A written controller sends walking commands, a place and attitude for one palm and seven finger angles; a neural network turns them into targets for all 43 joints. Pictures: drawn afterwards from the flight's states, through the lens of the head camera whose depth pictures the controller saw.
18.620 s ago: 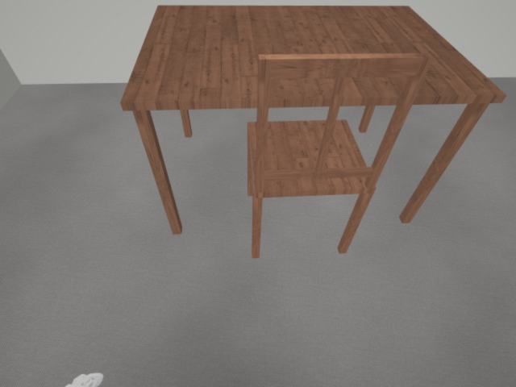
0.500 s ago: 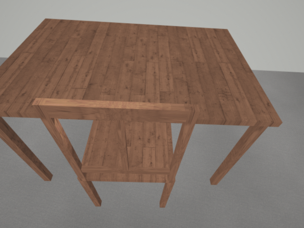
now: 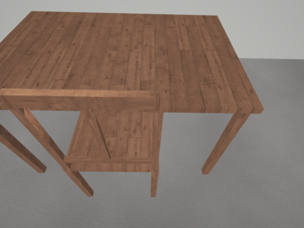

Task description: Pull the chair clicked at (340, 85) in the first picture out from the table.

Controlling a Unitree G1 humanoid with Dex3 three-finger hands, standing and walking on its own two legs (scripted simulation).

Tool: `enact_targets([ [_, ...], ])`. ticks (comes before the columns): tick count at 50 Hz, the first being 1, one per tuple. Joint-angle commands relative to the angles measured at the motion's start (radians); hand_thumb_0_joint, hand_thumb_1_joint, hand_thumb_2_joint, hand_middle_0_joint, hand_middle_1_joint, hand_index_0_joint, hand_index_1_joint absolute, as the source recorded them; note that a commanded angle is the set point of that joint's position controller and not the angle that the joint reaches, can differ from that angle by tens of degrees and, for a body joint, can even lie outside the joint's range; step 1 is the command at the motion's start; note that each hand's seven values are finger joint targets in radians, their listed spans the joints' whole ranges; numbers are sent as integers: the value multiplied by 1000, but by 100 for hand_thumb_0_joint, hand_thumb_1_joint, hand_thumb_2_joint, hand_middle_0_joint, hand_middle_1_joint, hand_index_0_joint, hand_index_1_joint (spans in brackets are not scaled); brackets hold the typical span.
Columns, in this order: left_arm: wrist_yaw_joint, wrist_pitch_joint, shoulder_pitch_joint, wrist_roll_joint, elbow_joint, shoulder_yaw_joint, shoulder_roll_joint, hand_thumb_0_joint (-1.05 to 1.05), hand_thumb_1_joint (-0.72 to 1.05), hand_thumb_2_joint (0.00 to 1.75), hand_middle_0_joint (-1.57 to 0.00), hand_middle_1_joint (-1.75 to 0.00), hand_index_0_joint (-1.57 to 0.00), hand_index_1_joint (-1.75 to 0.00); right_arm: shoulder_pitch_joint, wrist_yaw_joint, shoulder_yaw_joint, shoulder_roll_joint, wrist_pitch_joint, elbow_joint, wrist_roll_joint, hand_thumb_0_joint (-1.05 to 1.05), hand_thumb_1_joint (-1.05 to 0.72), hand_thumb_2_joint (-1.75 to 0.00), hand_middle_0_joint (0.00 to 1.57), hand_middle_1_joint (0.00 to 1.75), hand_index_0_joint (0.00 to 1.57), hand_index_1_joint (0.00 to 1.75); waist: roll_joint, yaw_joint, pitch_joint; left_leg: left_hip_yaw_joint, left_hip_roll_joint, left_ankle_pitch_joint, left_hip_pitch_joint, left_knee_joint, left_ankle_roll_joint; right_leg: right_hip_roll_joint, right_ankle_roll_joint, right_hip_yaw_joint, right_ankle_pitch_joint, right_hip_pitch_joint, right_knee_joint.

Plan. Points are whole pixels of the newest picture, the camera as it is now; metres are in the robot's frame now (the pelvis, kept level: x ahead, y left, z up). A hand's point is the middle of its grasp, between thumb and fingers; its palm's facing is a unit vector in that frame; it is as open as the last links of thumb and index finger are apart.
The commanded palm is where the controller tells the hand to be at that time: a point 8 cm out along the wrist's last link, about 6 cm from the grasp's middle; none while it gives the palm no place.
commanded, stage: come to a stop and stand still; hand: left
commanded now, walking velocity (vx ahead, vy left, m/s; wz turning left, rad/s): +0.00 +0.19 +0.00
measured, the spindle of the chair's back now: (99, 137) +0.40 +0.21 -0.07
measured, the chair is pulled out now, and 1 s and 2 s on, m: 0.00 0.00 0.00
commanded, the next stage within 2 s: look again from close up in 0.86 s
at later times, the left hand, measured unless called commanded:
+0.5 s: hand out of the picture +0.01 +0.27 -0.17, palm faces +0.00 -0.97 -0.24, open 7.4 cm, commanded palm none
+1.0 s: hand out of the picture +0.00 +0.26 -0.17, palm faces -0.01 -0.98 -0.20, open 7.3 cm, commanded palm none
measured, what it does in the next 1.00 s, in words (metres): steps on the spot: left foot, then right foot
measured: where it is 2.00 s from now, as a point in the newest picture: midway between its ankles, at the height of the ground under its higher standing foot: outside the picture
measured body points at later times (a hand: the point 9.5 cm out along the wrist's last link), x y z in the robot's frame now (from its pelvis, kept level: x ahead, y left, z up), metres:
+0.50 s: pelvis -0.02 +0.08 +0.00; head +0.00 +0.08 +0.45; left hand +0.01 +0.32 -0.15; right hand -0.01 -0.15 -0.15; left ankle -0.03 +0.11 -0.73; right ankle -0.04 -0.07 -0.70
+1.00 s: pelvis -0.02 +0.09 +0.00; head +0.00 +0.09 +0.45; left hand +0.00 +0.32 -0.15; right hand -0.02 -0.13 -0.15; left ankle -0.03 +0.11 -0.73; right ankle -0.07 -0.03 -0.73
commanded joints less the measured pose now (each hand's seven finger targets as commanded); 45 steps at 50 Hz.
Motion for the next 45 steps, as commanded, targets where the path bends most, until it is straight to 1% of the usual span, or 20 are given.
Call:
enact_targets([
  [1,21,-19,94,2,-25,38,182,0,90,90,-20,-30,-20,-30,55,-3,10,-25,-8,-44,7,0,-90,-90,20,30,20,30,-105,27,-38,-38,-11,-43,-144,67,-4,-332,-114,328,730,212,-143],
  [5,21,-10,48,1,-54,41,195,0,90,90,-20,-30,-20,-30,78,4,12,-17,-8,-58,8,0,-90,-90,20,30,20,30,-80,8,-61,-50,-13,31,-56,-39,-4,-327,-163,289,604,152,-124],
  [7,18,-4,1,-7,-71,36,190,0,90,90,-20,-30,-20,-30,137,9,19,-3,-18,-44,6,0,-90,-90,20,30,20,30,-66,-25,-74,-25,-21,214,112,-250,4,-266,-96,227,407,48,-103],
  [10,7,8,14,-12,-80,16,118,0,90,90,-20,-30,-20,-30,88,6,14,-56,-33,-57,-7,0,-90,-90,20,30,20,30,101,13,11,-152,102,287,104,-338,78,-100,11,124,16,-72,-91],
  [11,24,-16,186,-17,12,26,158,0,90,90,-20,-30,-20,-30,-96,15,5,-130,-22,-170,-6,0,-90,-90,20,30,20,30,140,82,62,-30,74,140,-59,-71,22,-199,30,166,114,44,-131],
  [12,10,-21,128,-2,-45,28,229,0,90,90,-20,-30,-20,-30,-37,30,12,-39,-5,-208,-16,0,-90,-90,20,30,20,30,-28,40,44,-19,-44,-11,-118,17,9,-297,-33,370,-171,-20,-258],
  [13,2,-21,74,5,-67,33,228,0,90,90,-20,-30,-20,-30,3,32,7,-40,-4,-198,-24,0,-90,-90,20,30,20,30,-23,6,73,-27,-20,4,-78,71,10,-337,-97,394,-326,-117,-301],
  [14,3,-23,12,6,-96,37,223,0,90,90,-20,-30,-20,-30,67,34,5,-44,-2,-195,-27,0,-90,-90,20,30,20,30,-42,-28,27,-18,-10,41,-25,55,12,-319,-127,339,-284,-123,-285],
  [16,2,-25,-37,3,-111,36,198,0,90,90,-20,-30,-20,-30,158,35,14,-38,-20,-179,-21,0,-90,-90,20,30,20,30,-59,-69,7,-23,-15,122,81,-98,15,-228,-77,194,-227,-180,-166],
  [17,1,-20,-32,-2,-108,29,163,0,90,90,-20,-30,-20,-30,170,34,17,-55,-32,-178,-23,0,-90,-90,20,30,20,30,24,-59,22,-91,16,131,63,-200,30,-165,-46,140,-188,-168,-64],
  [19,-4,-3,33,-7,-94,17,107,0,90,90,-20,-30,-20,-30,124,24,13,-107,-47,-206,-30,0,-90,-90,20,30,20,30,257,-6,20,-333,165,162,-37,-388,102,-40,17,5,-168,-94,127],
  [20,-4,5,49,0,-80,14,106,0,90,90,-20,-30,-20,-30,101,15,13,-120,-46,-210,-29,0,-90,-90,20,30,20,30,264,5,45,-378,193,250,-26,-420,115,-36,21,11,-206,-119,214],
  [23,-10,14,51,-3,-51,23,95,0,90,90,-20,-30,-20,-30,121,0,12,-123,-44,-199,-29,0,-90,-90,20,30,20,30,67,9,14,-329,191,471,64,-383,113,-58,30,59,-176,-155,354],
  [26,-11,15,49,-5,-44,26,86,0,90,90,-20,-30,-20,-30,120,-3,15,-110,-48,-186,-27,0,-90,-90,20,30,20,30,32,15,-18,-270,184,562,129,-376,137,-75,40,59,-155,-166,395],
  [29,-11,20,39,-3,-39,29,88,0,90,90,-20,-30,-20,-30,131,-6,17,-92,-49,-163,-25,0,-90,-90,20,30,20,30,40,11,-25,-264,176,574,159,-379,140,-83,45,58,-154,-164,378],
  [33,-8,26,38,-3,-35,27,86,0,90,90,-20,-30,-20,-30,151,-9,9,-95,-44,-138,-25,0,-90,-90,20,30,20,30,41,-4,-61,-259,162,599,245,-367,55,-74,47,52,-175,-133,259],
  [36,-2,25,42,-5,-26,26,85,0,90,90,-20,-30,-20,-30,153,-9,10,-86,-42,-123,-24,0,-90,-90,20,30,20,30,50,-6,-49,-252,153,600,234,-361,33,-73,36,54,-160,-90,149],
  [40,7,19,78,-6,-2,21,83,0,90,90,-20,-30,-20,-30,137,-7,18,-73,-44,-113,-18,0,-90,-90,20,30,20,30,22,9,-12,-244,122,427,123,-367,-41,-85,9,82,-29,31,-54],
  [42,9,7,98,-5,10,16,87,0,90,90,-20,-30,-20,-30,125,-4,25,-64,-46,-107,-14,0,-90,-90,20,30,20,30,3,6,3,-210,71,340,94,-362,-70,-119,-22,150,43,52,-109],
  [45,5,-3,84,-7,13,9,77,0,90,90,-20,-30,-20,-30,131,-2,30,-67,-50,-91,-17,0,-90,-90,20,30,20,30,-44,-3,10,-171,58,371,134,-333,10,-126,-19,152,80,28,-113],
])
